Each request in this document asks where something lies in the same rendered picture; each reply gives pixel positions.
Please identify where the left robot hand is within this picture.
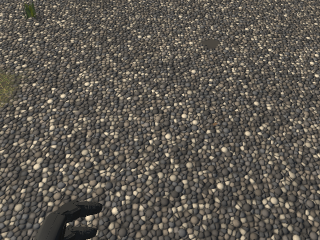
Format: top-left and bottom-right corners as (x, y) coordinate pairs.
(32, 199), (108, 240)

